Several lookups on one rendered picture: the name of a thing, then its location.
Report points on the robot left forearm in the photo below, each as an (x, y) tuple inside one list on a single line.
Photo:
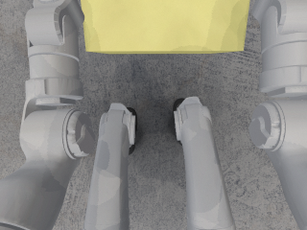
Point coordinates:
[(52, 29)]

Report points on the robot left thigh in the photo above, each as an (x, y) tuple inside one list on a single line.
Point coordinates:
[(108, 199)]

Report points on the robot left foot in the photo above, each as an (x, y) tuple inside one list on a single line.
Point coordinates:
[(131, 149)]

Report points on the robot right forearm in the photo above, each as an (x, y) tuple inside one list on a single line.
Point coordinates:
[(283, 30)]

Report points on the right robot upper arm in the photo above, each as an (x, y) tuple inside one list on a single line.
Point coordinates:
[(280, 128)]

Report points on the left robot upper arm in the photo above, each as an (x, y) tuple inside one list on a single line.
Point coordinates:
[(54, 142)]

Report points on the carton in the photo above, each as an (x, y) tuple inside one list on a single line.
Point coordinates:
[(142, 27)]

